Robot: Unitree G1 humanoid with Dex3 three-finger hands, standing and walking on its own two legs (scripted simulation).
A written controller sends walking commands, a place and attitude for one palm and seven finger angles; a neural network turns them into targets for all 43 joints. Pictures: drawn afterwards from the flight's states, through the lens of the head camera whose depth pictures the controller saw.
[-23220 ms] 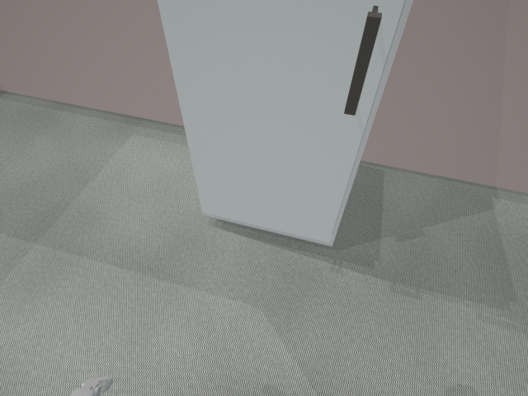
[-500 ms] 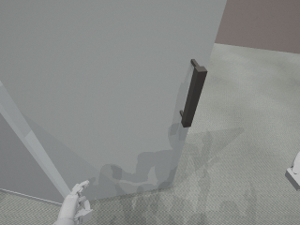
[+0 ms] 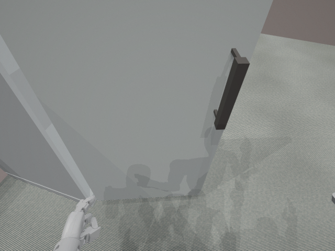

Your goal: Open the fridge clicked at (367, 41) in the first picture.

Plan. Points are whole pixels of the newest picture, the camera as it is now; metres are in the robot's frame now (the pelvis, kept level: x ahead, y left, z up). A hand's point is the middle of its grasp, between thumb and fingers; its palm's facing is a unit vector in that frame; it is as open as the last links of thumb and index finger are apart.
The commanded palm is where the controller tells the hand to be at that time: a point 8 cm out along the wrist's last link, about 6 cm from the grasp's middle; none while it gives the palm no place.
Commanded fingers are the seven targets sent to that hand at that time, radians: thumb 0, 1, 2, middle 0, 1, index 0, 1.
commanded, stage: step back with the hand held close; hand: right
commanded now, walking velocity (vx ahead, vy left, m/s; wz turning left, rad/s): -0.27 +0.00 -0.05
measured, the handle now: (226, 92) +0.50 -0.13 +0.12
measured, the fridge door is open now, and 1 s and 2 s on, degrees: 67 67 67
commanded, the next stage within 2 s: stop stepping back and stand still in 0.78 s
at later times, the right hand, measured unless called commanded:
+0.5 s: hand out of the picture +0.11 -0.28 +0.17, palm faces +0.54 +0.73 -0.43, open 7.4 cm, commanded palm +0.04 -0.31 +0.18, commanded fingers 0.00 -0.90 -0.90 0.20 0.30 0.20 0.30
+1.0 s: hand out of the picture -0.04 -0.31 +0.17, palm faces +0.65 +0.70 -0.30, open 7.4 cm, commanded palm -0.12 -0.32 +0.18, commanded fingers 0.00 -0.90 -0.90 0.20 0.30 0.20 0.30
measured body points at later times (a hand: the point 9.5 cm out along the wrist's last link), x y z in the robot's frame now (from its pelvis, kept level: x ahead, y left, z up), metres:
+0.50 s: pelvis -0.08 +0.00 -0.02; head -0.07 -0.01 +0.43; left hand +0.10 +0.23 -0.09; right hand +0.08 -0.32 +0.19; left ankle +0.03 +0.15 -0.73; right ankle +0.04 -0.10 -0.73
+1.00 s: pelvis -0.21 -0.01 -0.03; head -0.22 -0.03 +0.42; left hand +0.01 +0.19 -0.09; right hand -0.08 -0.34 +0.19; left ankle -0.06 +0.14 -0.68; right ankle -0.12 -0.13 -0.73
